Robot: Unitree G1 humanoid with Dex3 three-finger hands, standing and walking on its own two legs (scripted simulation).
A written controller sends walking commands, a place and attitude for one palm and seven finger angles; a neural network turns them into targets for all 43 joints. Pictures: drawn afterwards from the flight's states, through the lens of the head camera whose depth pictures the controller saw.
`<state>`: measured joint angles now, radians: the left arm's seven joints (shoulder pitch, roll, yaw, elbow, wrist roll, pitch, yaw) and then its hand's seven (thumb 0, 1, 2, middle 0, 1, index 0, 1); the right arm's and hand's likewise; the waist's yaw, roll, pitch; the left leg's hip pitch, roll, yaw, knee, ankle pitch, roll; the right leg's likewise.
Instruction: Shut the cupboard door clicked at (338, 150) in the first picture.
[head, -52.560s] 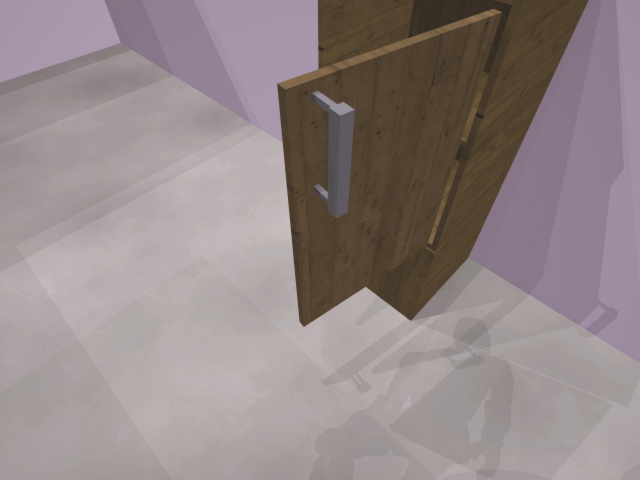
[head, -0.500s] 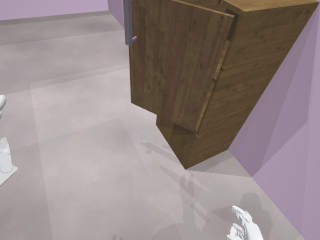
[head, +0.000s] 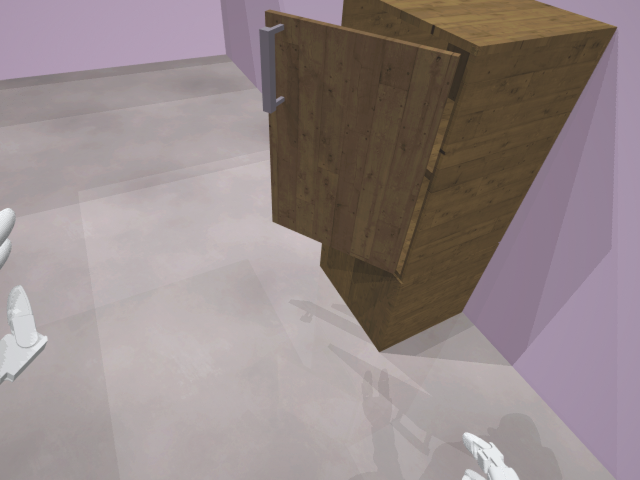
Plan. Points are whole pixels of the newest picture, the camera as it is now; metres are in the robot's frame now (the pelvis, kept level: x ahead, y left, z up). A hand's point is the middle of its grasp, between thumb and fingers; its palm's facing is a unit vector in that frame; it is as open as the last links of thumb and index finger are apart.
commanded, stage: stop stepping back and stand still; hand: left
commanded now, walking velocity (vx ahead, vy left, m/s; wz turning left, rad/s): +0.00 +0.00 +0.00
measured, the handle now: (274, 69) +0.89 +0.14 +0.15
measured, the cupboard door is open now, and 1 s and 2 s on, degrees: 33 33 33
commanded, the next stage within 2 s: let the arm hang, fingers relaxed in 0.06 s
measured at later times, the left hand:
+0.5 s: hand out of the picture +0.05 +0.17 -0.18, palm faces +0.06 -0.99 -0.16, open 7.0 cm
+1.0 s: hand out of the picture -0.05 +0.15 -0.17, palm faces +0.06 -0.98 -0.16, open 7.4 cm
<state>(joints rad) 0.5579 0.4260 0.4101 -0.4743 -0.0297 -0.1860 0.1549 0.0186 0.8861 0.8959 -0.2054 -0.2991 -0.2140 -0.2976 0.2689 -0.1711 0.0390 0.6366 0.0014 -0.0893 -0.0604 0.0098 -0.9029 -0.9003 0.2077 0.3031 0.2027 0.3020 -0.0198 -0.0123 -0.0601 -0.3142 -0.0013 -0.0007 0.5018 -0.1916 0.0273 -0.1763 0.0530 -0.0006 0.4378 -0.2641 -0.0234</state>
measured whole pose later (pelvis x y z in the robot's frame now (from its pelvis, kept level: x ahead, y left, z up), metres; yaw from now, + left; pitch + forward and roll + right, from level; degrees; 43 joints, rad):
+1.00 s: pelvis +0.01 +0.00 +0.00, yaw +1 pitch -2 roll +0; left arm 0.38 0.11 -0.01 1.17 0.01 0.00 0.04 0.01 0.91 0.90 -0.19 -0.30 -0.20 -0.30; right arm 0.33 -0.11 0.02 1.13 -0.01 0.01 -0.04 0.00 -0.91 -0.90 0.21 0.30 0.20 0.30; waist -0.01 0.01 0.00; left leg -0.23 -0.03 0.00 0.43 -0.17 0.03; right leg -0.11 0.03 -0.01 0.41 -0.27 -0.02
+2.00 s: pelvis +0.03 -0.01 +0.01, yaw +0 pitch -1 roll +0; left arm 0.33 0.12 0.00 1.15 0.01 -0.01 0.04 0.01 0.90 0.90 -0.20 -0.30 -0.20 -0.30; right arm 0.28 -0.14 0.01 1.13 -0.01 0.00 -0.04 0.00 -0.91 -0.90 0.20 0.30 0.20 0.30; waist -0.01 0.00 0.02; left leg -0.20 -0.02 0.00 0.41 -0.20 0.02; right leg -0.07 0.03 0.00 0.37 -0.28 -0.03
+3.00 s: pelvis +0.04 -0.02 -0.01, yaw +37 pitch +1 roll +2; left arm 0.25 0.23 0.06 0.89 0.04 0.02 0.03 0.01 0.90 0.90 -0.20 -0.30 -0.21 -0.30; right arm 0.13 -0.25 -0.06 0.87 -0.01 0.07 0.03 0.00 -0.91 -0.90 0.20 0.30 0.20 0.30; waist -0.01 -0.04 0.14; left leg -0.38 0.00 0.05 0.73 -0.41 -0.03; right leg -0.20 -0.13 -0.12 0.59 -0.40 0.04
